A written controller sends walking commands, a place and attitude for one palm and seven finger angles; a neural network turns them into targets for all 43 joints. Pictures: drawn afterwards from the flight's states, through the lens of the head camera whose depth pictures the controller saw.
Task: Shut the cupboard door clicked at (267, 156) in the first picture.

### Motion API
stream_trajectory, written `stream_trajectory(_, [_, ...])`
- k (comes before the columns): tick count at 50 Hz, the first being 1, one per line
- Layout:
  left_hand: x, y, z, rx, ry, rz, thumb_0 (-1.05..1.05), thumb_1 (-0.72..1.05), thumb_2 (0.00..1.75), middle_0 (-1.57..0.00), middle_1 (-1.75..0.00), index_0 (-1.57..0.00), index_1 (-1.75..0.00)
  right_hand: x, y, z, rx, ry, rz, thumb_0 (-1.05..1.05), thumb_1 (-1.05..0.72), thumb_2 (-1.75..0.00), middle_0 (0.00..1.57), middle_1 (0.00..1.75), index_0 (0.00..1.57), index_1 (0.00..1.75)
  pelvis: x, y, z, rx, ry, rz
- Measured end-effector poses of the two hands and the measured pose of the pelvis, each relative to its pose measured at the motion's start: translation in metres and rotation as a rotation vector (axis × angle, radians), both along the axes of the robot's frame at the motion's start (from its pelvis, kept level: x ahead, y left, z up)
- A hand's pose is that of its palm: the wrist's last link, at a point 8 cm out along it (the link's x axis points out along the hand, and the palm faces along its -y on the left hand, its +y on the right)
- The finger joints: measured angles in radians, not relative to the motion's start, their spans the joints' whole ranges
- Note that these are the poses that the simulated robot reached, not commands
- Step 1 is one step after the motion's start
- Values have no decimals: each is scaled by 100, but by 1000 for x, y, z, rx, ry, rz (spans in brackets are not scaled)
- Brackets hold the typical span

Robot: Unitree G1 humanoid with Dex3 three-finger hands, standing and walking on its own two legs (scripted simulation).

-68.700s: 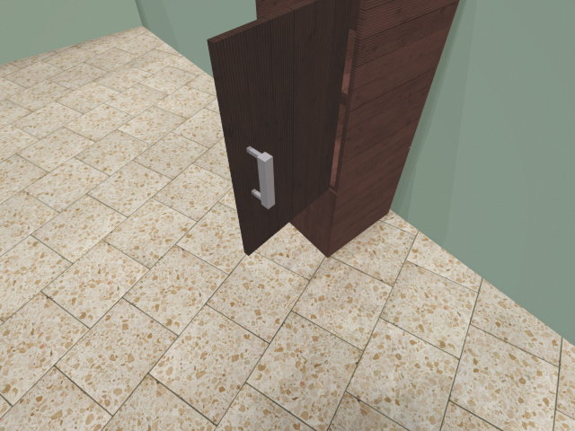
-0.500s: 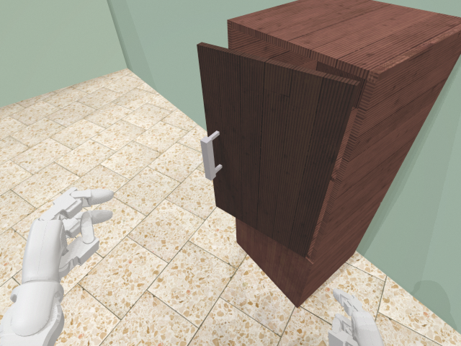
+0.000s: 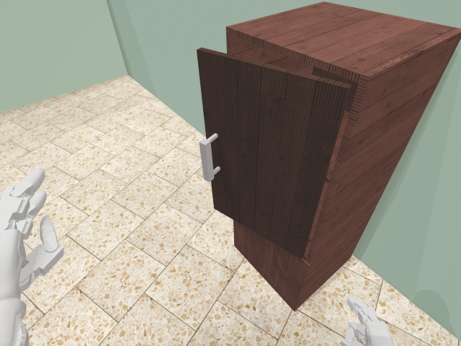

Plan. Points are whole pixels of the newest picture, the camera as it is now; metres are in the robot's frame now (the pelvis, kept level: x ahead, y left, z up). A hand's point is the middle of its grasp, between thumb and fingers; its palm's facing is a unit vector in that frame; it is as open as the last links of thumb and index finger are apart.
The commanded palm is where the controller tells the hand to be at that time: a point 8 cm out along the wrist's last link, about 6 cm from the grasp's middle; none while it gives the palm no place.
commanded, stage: draw the hand back to the body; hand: left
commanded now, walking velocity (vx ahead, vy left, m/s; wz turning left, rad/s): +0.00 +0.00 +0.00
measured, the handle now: (211, 157) +0.64 +0.14 -0.05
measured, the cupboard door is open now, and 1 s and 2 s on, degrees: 15 15 15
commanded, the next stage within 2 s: step back with the hand held close in 0.02 s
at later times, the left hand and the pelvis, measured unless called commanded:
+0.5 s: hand (58, 244) +0.19 +0.26 +0.16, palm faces +0.38 -0.78 -0.50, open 7.4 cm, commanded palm +0.13 +0.30 +0.18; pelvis -0.01 +0.00 -0.01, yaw -1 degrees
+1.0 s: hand out of the picture +0.10 +0.28 +0.16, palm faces +0.52 -0.72 -0.45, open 7.4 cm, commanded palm +0.03 +0.31 +0.18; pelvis -0.09 +0.00 -0.03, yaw +4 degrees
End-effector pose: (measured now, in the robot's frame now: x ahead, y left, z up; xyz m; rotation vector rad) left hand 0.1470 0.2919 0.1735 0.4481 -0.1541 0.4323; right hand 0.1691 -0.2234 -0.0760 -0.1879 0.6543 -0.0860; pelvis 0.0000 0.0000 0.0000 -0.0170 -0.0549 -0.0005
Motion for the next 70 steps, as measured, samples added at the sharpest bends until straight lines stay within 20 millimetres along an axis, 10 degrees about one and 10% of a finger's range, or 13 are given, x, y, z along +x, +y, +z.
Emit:
stream_trajectory(28, [3, 8, 14, 171, -35, -89, 1, 89, 89, -22, -30, -21, -30, -44, -30, -7, -61, 104, -159, 1, -90, -90, 20, 30, 20, 30, -23, 5, -11, 9, 81, -23])
stream_trajectory(54, [-105, 21, 1, 172, -129, 34, 1, 89, 90, -21, -30, -21, -30, -115, -15, -22, -83, 146, -29, 1, -90, -90, 20, 30, 21, 30, -98, 4, -24, 8, 60, 86])
stream_trajectory(70, [-168, 54, 13, 224, -184, 82, 1, 89, 90, -21, -30, -21, -30, -132, 35, -12, -55, 26, 22, 1, -90, -90, 20, 30, 21, 30, -147, 21, -27, -8, 102, 42])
